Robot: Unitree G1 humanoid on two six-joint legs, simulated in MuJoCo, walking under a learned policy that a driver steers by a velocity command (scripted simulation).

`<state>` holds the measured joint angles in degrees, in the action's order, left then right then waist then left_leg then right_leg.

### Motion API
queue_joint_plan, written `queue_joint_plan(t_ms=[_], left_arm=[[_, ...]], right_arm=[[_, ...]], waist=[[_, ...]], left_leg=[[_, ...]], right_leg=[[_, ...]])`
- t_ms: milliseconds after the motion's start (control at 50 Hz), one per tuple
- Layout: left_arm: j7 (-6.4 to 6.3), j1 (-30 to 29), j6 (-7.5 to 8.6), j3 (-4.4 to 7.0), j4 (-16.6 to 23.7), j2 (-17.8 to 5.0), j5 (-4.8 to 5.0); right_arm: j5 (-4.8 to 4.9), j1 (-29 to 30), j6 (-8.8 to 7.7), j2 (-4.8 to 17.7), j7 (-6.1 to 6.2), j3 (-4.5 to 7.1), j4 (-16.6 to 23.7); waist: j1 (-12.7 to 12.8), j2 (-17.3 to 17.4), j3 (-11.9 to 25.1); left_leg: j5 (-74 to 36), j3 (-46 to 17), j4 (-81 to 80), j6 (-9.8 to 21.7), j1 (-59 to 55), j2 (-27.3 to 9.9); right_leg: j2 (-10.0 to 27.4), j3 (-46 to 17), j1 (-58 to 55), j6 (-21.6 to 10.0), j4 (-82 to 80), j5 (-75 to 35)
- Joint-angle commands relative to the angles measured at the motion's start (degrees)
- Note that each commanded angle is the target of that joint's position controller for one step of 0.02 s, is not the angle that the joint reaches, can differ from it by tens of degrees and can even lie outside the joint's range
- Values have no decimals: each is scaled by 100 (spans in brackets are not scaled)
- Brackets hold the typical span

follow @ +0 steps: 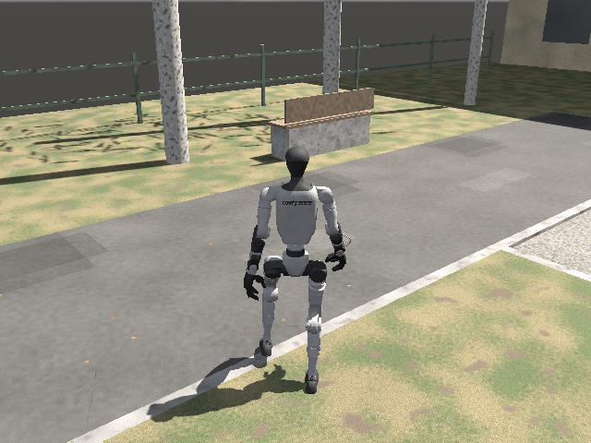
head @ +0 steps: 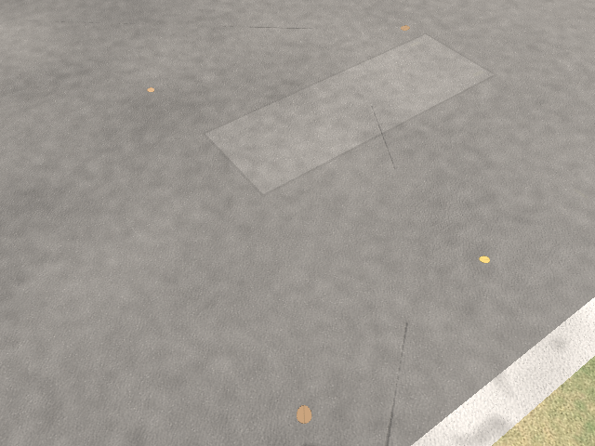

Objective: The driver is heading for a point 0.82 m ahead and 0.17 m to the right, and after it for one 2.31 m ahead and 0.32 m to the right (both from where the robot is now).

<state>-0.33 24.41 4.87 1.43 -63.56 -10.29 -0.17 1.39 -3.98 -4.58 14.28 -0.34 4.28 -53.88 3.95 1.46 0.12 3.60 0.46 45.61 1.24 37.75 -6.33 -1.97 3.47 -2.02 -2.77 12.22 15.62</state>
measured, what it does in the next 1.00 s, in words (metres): walks ahead: left foot, then right foot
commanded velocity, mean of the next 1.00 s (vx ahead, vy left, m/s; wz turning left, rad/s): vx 0.48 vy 0.00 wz -0.17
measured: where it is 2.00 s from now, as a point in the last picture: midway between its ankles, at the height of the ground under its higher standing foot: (355, 350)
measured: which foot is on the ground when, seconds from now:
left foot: up 0.00-0.16, down 0.18-0.76, up 0.78-1.00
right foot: down 0.00-0.20, up 0.22-0.74, down 0.76-1.00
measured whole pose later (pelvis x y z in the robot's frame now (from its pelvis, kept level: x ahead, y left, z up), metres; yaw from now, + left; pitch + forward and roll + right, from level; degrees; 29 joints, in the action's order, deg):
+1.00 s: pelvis +0.58 -0.02 +0.00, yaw -12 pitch +2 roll +0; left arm 1.0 16.2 4.1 4.0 -50.7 -13.8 0.2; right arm -0.6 -6.0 -6.7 16.1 1.1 3.6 -48.4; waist 1.8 1.4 -1.9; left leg 15.2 -3.7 56.9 -0.9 35.8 -5.5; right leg -6.4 -2.9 13.0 -5.8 19.8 8.2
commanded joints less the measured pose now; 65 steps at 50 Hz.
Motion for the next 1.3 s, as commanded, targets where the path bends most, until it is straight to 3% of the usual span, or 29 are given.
queue_joint_plan(t_ms=[20, 120, 180, 200, 220, 240, 260, 280, 320, 360, 440, 540, 660, 720, 760, 780, 800, 820, 840, 880, 940, 1040, 1120, 1200, 1220, 1240, 1260, 1280, 1300], left_arm=[[-73, 159, 45, 199, 220, -1060, 42], [-78, 223, -30, 295, 177, -1123, 108], [-77, -42, -129, 313, 295, -1178, 58], [-64, 22, -131, 218, 439, -957, -38], [10, 754, 13, -7, 462, -60, 46], [47, 202, 182, 127, 487, -645, 216], [53, -376, 266, 212, 707, -940, 337], [-1, -657, 296, 224, 774, -994, 304], [-71, -568, 167, 306, 742, -882, 165], [-88, -435, 21, 302, 740, -663, 162], [-104, -1332, -55, 356, 1087, -790, 58], [16, -2253, 22, 289, 1348, -634, 79], [257, -3050, 36, 182, 1738, -628, 178], [362, -2687, 49, 274, 1807, -881, 163], [335, -1112, 20, 569, 1407, -1390, 151], [248, -196, -30, 737, 1279, -1911, 116], [275, -122, -18, 717, 1273, -2096, 143], [253, -87, -18, 585, 1281, -1599, 134], [224, -446, 7, 532, 1374, -1374, 125], [228, -1185, 36, 438, 1621, -1100, 50], [158, -1328, 40, 416, 1751, -1124, 54], [-54, -946, -121, 519, 1778, -1440, 98], [-133, -648, -293, 514, 1742, -1374, 148], [-231, -1058, -380, 500, 2019, -1251, 116], [-215, -1099, -374, 436, 2164, -1058, 76], [-192, -695, -356, 343, 2254, -744, -36], [-140, 355, -342, 312, 2255, -879, 111], [-127, 399, -410, 436, 2066, -1455, 164], [-151, -286, -528, 520, 2157, -1675, 174]], right_arm=[[23, 979, -59, 86, -83, -80, 539], [49, 1180, -122, 334, -233, -55, 760], [42, -736, -105, 912, -179, 258, 253], [-34, -1778, -79, 1341, -111, 373, 38], [-117, -2052, -74, 1564, -154, 363, -79], [-73, -1845, -101, 1064, -170, 218, -56], [-43, -1277, -143, 825, -159, 144, 30], [-71, -757, -186, 661, -169, 78, 158], [-212, -343, -250, 354, -214, -14, 161], [-192, -487, -251, 351, -204, -28, 52], [-178, -978, -232, 690, -17, 25, -82], [-114, -1479, -172, 757, 88, 18, -171], [-120, -1964, -50, 811, 118, 77, -401], [-105, -1684, 39, 995, 157, 142, -277], [-134, -1532, 122, 968, 210, 109, -120], [-222, -1668, 77, 788, 221, 25, 82], [-271, -2103, -137, 71, 96, -218, 189], [-47, -1531, -348, 622, 19, -92, 261], [92, -1044, -473, 819, -7, -48, 423], [-84, -752, -498, 848, 77, 26, 463], [-173, -836, -277, 703, 135, 71, 602], [-243, -30, -163, 429, 177, -1, 966], [-150, 535, -121, 512, 101, -8, 1277], [-223, -25, -217, 889, 70, 103, 1202], [-325, -413, -257, 1072, 101, 143, 1165], [-432, -760, -219, 1329, 161, 159, 1206], [-357, -951, -84, 1328, 146, 175, 1141], [-216, -598, 7, 969, 139, 108, 1350], [-211, -401, 89, 682, 175, 25, 1460]], waist=[[35, -576, -765], [-186, -634, -723], [-1211, -825, 546], [-1470, -128, 1354], [-919, 1454, 2261], [-1113, 961, 1897], [-982, 759, 989], [-776, 144, 593], [-339, 104, 294], [-210, 229, 160], [-337, 80, -258], [-612, 130, -346], [-851, 101, -565], [-518, 364, -196], [253, 306, 729], [416, -532, 1431], [-66, -1684, 2005], [226, -1177, 1867], [209, -932, 1108], [-215, -110, 471], [-557, -289, 221], [-369, -511, 166], [-149, -737, 307], [-543, -813, 488], [-669, -546, 924], [-564, 538, 1579], [-207, 1861, 2407], [-248, 1045, 2167], [-436, 542, 1503]], left_leg=[[-574, 242, -892, -32, 49, 203], [-243, 188, -1504, 329, -257, 335], [44, 462, -1433, 707, -2991, 792], [396, -942, -1317, 1063, -4839, -361], [2020, -4066, -2442, 1981, -6267, -1665], [2530, -4429, -3020, 1723, -5949, -1480], [2146, -3484, -3072, 1454, -5150, -1340], [1393, -2719, -3199, 1316, -4186, -1159], [566, -1753, -3466, 1163, -2932, -774], [495, -1375, -3736, 1234, -2505, -654], [271, -1042, -4059, 1287, -2560, -642], [-147, -380, -4051, 1012, -2942, -400], [-592, 73, -3660, 880, -4258, -849], [-2875, 371, -2790, 675, -4567, -933], [-3942, 804, -690, 358, -3934, -571], [-2119, 954, 1338, 69, -2165, -181], [2731, 170, 2929, -191, -65, 993], [2706, -639, 3404, -25, 615, 716], [2202, -569, 3299, 99, 951, 452], [1497, -519, 2420, 101, 313, 51], [1399, -480, 1643, -123, -260, -57], [-228, -125, -473, -389, -860, 537], [-837, -272, -1499, -361, -1168, 857], [-744, -509, -2272, -130, -1726, 716], [-1781, -749, -2340, 122, -2706, 232], [-4288, -1747, -1848, 612, -4256, -976], [-4054, -3519, -1931, 1735, -5349, -2251], [-2495, -3565, -2165, 1696, -4862, -2080], [-1581, -2718, -2265, 1388, -4297, -1628]], right_leg=[[1378, -688, 571, -787, -731, -1557], [1736, -524, -296, -638, -201, -2715], [1384, -150, 104, -311, 2134, -4991], [1024, 13, 1564, -134, 4071, -3099], [-151, -443, 3481, 161, 6023, 1413], [64, -1185, 4092, 16, 6726, 1617], [364, -982, 4532, -87, 6831, 1162], [696, -866, 4260, -126, 6553, 561], [1072, -868, 3540, -158, 5986, 13], [1164, -817, 3351, -128, 5587, -17], [1240, -733, 4219, 137, 4409, -987], [942, -415, 4135, 206, 2731, -2317], [725, -337, 4454, -66, 2023, -1799], [348, 9, 3606, -359, 1972, -1007], [-47, 113, 1348, -676, 1812, -1140], [1088, -1774, -573, -1207, 1789, -926], [2163, -4767, -2072, -2094, 882, 5], [2010, -4712, -2145, -1832, 522, 338], [1819, -3831, -1475, -1599, 486, -146], [1437, -2798, 190, -1395, 280, -1269], [1230, -2300, 1197, -1442, 17, -2286], [575, -1308, 1942, -948, 454, -3988], [603, -1786, 1600, -644, 831, -3002], [603, -2468, 1054, -451, 1883, -2502], [254, -2295, 1350, -240, 2728, -2069], [-357, -1675, 2384, 62, 4199, 637], [-633, -1365, 3460, 262, 5482, 2897], [-146, -1408, 3774, 443, 6117, 2446], [14, -1150, 3998, 595, 6361, 1960]])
